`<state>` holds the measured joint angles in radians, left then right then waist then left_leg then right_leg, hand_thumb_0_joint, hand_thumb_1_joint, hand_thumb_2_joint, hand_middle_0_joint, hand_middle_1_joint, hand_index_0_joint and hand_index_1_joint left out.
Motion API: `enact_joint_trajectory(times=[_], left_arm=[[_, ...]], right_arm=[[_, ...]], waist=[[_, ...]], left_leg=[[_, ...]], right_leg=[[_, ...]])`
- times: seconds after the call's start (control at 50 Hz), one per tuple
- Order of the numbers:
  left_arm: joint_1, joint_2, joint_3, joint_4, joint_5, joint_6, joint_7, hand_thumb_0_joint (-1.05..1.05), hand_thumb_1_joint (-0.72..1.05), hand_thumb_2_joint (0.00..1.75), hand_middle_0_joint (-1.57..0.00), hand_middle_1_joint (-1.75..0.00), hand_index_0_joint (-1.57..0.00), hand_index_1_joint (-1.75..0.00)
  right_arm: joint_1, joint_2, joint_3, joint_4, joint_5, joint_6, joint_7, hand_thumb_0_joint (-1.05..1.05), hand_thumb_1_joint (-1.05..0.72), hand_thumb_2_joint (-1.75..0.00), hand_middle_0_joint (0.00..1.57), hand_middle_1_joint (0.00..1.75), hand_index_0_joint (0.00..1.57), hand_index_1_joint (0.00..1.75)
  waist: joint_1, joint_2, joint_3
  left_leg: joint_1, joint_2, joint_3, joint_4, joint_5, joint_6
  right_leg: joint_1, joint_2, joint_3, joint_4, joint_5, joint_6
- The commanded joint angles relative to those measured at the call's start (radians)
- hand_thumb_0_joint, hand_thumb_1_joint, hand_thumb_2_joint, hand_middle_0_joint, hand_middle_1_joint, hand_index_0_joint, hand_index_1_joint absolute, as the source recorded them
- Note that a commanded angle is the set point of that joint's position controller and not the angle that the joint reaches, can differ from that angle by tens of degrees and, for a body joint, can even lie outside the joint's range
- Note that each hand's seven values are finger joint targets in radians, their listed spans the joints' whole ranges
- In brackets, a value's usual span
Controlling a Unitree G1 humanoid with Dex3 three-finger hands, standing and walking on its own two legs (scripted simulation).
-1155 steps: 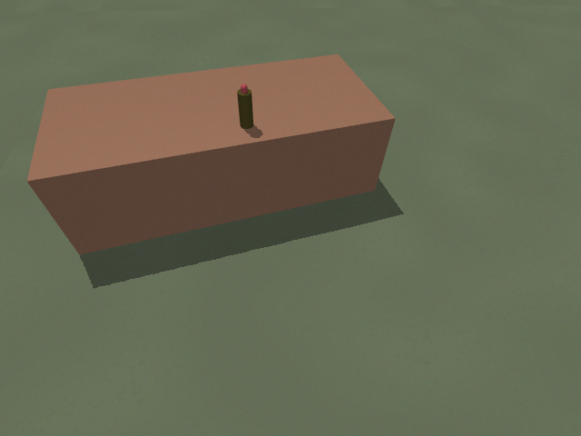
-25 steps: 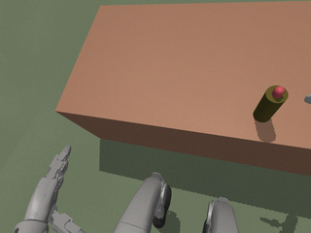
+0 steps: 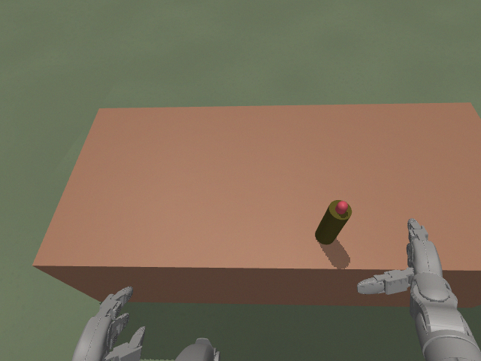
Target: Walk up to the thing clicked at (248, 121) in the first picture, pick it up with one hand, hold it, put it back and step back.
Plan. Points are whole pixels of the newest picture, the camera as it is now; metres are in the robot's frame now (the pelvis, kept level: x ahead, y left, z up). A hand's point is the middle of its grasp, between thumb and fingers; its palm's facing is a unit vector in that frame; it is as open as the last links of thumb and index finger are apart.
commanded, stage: home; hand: right
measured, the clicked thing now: (333, 221) +0.47 -0.19 -0.21
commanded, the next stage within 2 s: none
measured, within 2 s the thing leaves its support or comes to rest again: neither
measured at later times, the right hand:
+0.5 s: hand out of the picture +0.16 -0.18 -0.05, palm faces +0.14 +0.96 -0.24, open 17.4 cm
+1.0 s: hand out of the picture +0.14 -0.18 -0.05, palm faces +0.13 +0.95 -0.28, open 17.7 cm
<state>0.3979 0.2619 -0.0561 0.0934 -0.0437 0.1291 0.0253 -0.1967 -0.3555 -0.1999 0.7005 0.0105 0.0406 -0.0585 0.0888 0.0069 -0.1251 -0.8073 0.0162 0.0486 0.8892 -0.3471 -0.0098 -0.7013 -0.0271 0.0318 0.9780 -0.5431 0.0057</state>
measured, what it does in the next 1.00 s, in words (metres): stands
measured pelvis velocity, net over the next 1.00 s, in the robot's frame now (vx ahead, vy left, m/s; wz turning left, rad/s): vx -0.03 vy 0.01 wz -0.02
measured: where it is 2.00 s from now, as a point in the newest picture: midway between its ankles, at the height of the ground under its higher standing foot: outside the picture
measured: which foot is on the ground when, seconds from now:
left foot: down 0.00-1.00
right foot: down 0.00-1.00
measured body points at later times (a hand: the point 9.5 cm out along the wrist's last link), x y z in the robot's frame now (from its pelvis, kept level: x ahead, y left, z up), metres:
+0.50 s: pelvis +0.00 +0.01 +0.01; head +0.03 +0.00 +0.46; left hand +0.16 +0.24 -0.07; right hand +0.15 -0.23 -0.04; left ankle +0.05 +0.13 -0.68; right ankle -0.04 -0.12 -0.68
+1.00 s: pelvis -0.03 +0.01 +0.01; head -0.01 +0.00 +0.46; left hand +0.14 +0.24 -0.06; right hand +0.13 -0.23 -0.03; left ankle +0.05 +0.13 -0.68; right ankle -0.04 -0.12 -0.68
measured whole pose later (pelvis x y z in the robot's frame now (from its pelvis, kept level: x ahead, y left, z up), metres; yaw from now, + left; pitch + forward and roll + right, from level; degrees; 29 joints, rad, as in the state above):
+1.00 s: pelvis -0.03 +0.01 +0.01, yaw -1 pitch +6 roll +2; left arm 0.28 0.22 -0.03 0.50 -0.02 -0.11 0.15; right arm 0.46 -0.22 0.02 0.03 0.02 0.20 -0.14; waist 0.02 -0.02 -0.08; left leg -0.64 0.02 0.06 0.86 -0.32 0.00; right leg -0.54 -0.02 0.04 0.94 -0.51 0.01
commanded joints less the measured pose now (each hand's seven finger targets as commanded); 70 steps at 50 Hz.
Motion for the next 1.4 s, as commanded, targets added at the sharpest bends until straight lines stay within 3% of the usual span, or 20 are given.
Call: enact_joint_trajectory(times=[0.0,0.1,0.16,0.2,0.22,0.26,0.3,0.36,0.48,0.64,0.8,0.88,0.9,0.92,0.94,0.96,1.02,1.08,1.18,1.38], left_arm=[[-0.023,0.036,0.011,-0.156,0.001,-0.066,0.033,0.00,0.89,0.90,-0.20,-0.30,-0.20,-0.30],[-0.017,0.056,0.062,-0.080,0.005,-0.049,0.050,0.00,0.89,0.90,-0.20,-0.30,-0.20,-0.30],[-0.006,0.078,0.111,-0.097,0.002,-0.057,0.052,0.00,0.89,0.90,-0.20,-0.30,-0.20,-0.30],[0.017,0.081,0.120,-0.097,0.000,-0.054,0.051,0.00,0.89,0.90,-0.20,-0.30,-0.20,-0.30],[-0.066,0.081,0.073,0.128,-0.009,-0.056,0.062,0.00,0.89,0.90,-0.20,-0.30,-0.20,-0.30],[-0.071,0.054,0.060,0.088,-0.011,-0.079,0.075,0.00,0.89,0.90,-0.20,-0.30,-0.20,-0.30],[-0.101,0.062,0.070,0.097,-0.010,-0.098,0.085,0.00,0.89,0.90,-0.20,-0.30,-0.20,-0.30],[-0.133,0.071,0.076,0.135,-0.003,-0.127,0.104,0.00,0.89,0.90,-0.20,-0.30,-0.20,-0.30],[-0.163,0.068,0.077,0.181,0.009,-0.188,0.129,0.00,0.90,0.90,-0.20,-0.30,-0.20,-0.30],[-0.192,0.069,0.077,0.214,0.019,-0.245,0.129,0.00,0.90,0.90,-0.20,-0.30,-0.20,-0.30],[-0.204,0.067,0.070,0.221,0.019,-0.282,0.130,0.00,0.90,0.90,-0.20,-0.30,-0.20,-0.30],[-0.195,0.072,0.072,0.230,0.022,-0.296,0.138,0.00,0.90,0.90,-0.20,-0.30,-0.20,-0.30],[-0.189,0.071,0.068,0.243,0.022,-0.300,0.138,0.00,0.90,0.90,-0.20,-0.30,-0.20,-0.30],[-0.188,0.070,0.072,0.245,0.026,-0.304,0.139,0.00,0.90,0.90,-0.20,-0.30,-0.20,-0.30],[-0.182,0.072,0.072,0.255,0.027,-0.310,0.141,0.00,0.90,0.90,-0.20,-0.30,-0.20,-0.30],[-0.193,0.071,0.075,0.239,0.027,-0.312,0.142,0.00,0.90,0.90,-0.20,-0.30,-0.20,-0.30],[-0.195,0.072,0.075,0.251,0.028,-0.321,0.143,0.00,0.90,0.90,-0.20,-0.30,-0.20,-0.30],[-0.201,0.070,0.074,0.257,0.028,-0.326,0.144,0.00,0.90,0.90,-0.20,-0.30,-0.20,-0.30],[-0.203,0.070,0.077,0.252,0.031,-0.331,0.146,0.00,0.90,0.90,-0.20,-0.30,-0.20,-0.30],[-0.185,0.078,0.085,0.277,0.034,-0.329,0.146,0.00,0.90,0.90,-0.20,-0.30,-0.20,-0.30]], right_arm=[[0.004,-0.123,-0.001,-0.349,0.024,-0.066,-0.041,0.00,0.54,-0.06,0.05,0.05,0.05,0.05],[0.140,-0.099,0.041,-0.526,0.033,-0.046,-0.050,0.00,0.56,-0.05,0.05,0.05,0.05,0.05],[0.404,0.046,0.143,-0.528,0.040,-0.019,-0.033,0.00,0.55,-0.05,0.05,0.05,0.05,0.05],[0.434,0.002,0.125,-0.647,0.039,-0.013,-0.028,0.00,0.55,-0.06,0.05,0.05,0.05,0.05],[0.463,-0.030,0.077,-0.707,0.037,-0.001,-0.051,0.00,0.53,-0.06,0.05,0.06,0.05,0.06],[0.560,0.087,0.194,-0.706,0.036,0.019,-0.042,0.00,0.53,-0.07,0.05,0.06,0.05,0.06],[0.565,0.035,0.148,-0.784,0.033,0.025,-0.054,0.00,0.55,-0.05,0.05,0.05,0.05,0.05],[0.545,0.005,0.132,-0.854,0.025,0.033,-0.064,0.00,0.56,-0.05,0.05,0.05,0.05,0.05],[0.573,0.027,0.144,-0.862,0.014,0.062,-0.084,0.00,0.55,-0.05,0.05,0.05,0.05,0.05],[0.651,0.049,0.165,-0.803,0.004,0.102,-0.096,0.00,0.60,-0.02,0.05,0.04,0.05,0.04],[0.592,0.027,0.152,-0.859,0.006,0.098,-0.091,0.00,0.61,-0.02,0.04,0.04,0.04,0.04],[0.591,0.020,0.151,-0.877,0.003,0.099,-0.094,0.00,0.60,-0.02,0.05,0.04,0.05,0.04],[0.599,0.048,0.178,-0.853,0.005,0.105,-0.092,0.00,0.61,-0.01,0.04,0.04,0.04,0.04],[0.583,0.030,0.158,-0.886,0.004,0.101,-0.095,0.00,0.61,-0.02,0.04,0.04,0.04,0.04],[0.625,0.076,0.192,-0.813,0.001,0.112,-0.092,0.00,0.61,-0.01,0.04,0.04,0.04,0.04],[0.583,0.026,0.158,-0.913,0.001,0.104,-0.096,0.00,0.60,-0.02,0.05,0.04,0.05,0.04],[0.598,0.050,0.180,-0.872,-0.001,0.112,-0.093,0.00,0.61,-0.02,0.04,0.04,0.04,0.04],[0.614,0.040,0.160,-0.855,-0.001,0.114,-0.094,0.00,0.60,-0.02,0.05,0.04,0.04,0.04],[0.625,0.038,0.157,-0.879,-0.003,0.120,-0.093,0.00,0.60,-0.02,0.05,0.04,0.05,0.04],[0.613,0.041,0.163,-0.871,-0.002,0.140,-0.088,0.00,0.58,-0.04,0.05,0.05,0.05,0.05]], waist=[[-0.058,-0.136,-0.304],[-0.069,-0.134,-0.203],[-0.051,-0.036,-0.129],[-0.058,-0.031,-0.142],[-0.073,-0.047,-0.133],[-0.033,0.042,-0.113],[-0.050,0.031,-0.094],[-0.042,-0.031,-0.086],[-0.054,-0.027,-0.119],[-0.083,-0.001,-0.012],[-0.069,-0.023,0.012],[-0.066,-0.037,-0.028],[-0.057,-0.031,-0.003],[-0.066,-0.044,-0.034],[-0.049,-0.017,-0.015],[-0.070,-0.042,-0.055],[-0.060,-0.026,-0.025],[-0.075,0.004,-0.013],[-0.080,-0.029,-0.070],[-0.062,-0.023,-0.067]], left_leg=[[0.413,-0.015,0.003,-0.087,0.319,0.050],[0.394,-0.008,0.001,-0.118,0.262,0.045],[0.377,-0.016,0.018,-0.125,0.264,0.039],[0.388,-0.014,0.018,-0.128,0.288,0.035],[0.387,-0.023,0.024,-0.116,0.282,0.035],[0.388,-0.019,0.023,-0.118,0.307,0.031],[0.381,-0.014,0.012,-0.127,0.279,0.025],[0.356,-0.011,0.000,-0.129,0.218,0.024],[0.372,-0.006,0.002,-0.139,0.172,0.020],[0.356,-0.011,0.024,-0.175,0.025,0.016],[0.332,-0.009,0.004,-0.200,-0.081,0.012],[0.343,-0.011,0.003,-0.182,-0.044,0.016],[0.329,-0.013,0.009,-0.184,-0.053,0.014],[0.345,-0.012,0.011,-0.177,-0.041,0.016],[0.331,-0.015,0.017,-0.174,-0.025,0.015],[0.349,-0.015,0.016,-0.174,-0.025,0.016],[0.333,-0.017,0.022,-0.171,-0.036,0.016],[0.350,-0.015,0.020,-0.175,-0.025,0.012],[0.376,-0.014,0.019,-0.156,0.058,0.017],[0.371,-0.018,0.029,-0.143,0.113,0.018]], right_leg=[[0.155,0.029,-0.037,-0.193,0.489,0.015],[0.159,0.027,-0.042,-0.226,0.431,0.013],[0.146,0.023,-0.039,-0.241,0.434,0.010],[0.163,0.026,-0.045,-0.234,0.451,0.006],[0.166,0.022,-0.020,-0.215,0.442,0.002],[0.161,0.025,-0.025,-0.205,0.439,-0.009],[0.145,0.027,-0.029,-0.202,0.392,-0.015],[0.154,0.028,-0.031,-0.198,0.339,-0.016],[0.150,0.033,-0.018,-0.196,0.298,-0.018],[0.071,0.034,-0.017,-0.237,0.149,-0.022],[0.053,0.038,-0.029,-0.248,0.038,-0.029],[0.080,0.035,-0.024,-0.242,0.070,-0.025],[0.064,0.034,-0.021,-0.249,0.055,-0.026],[0.076,0.033,-0.019,-0.245,0.070,-0.023],[0.075,0.030,-0.014,-0.245,0.085,-0.023],[0.085,0.032,-0.016,-0.245,0.088,-0.021],[0.080,0.028,-0.008,-0.256,0.077,-0.020],[0.065,0.032,-0.016,-0.245,0.092,-0.023],[0.101,0.033,-0.018,-0.232,0.186,-0.014],[0.121,0.024,-0.004,-0.234,0.258,-0.007]])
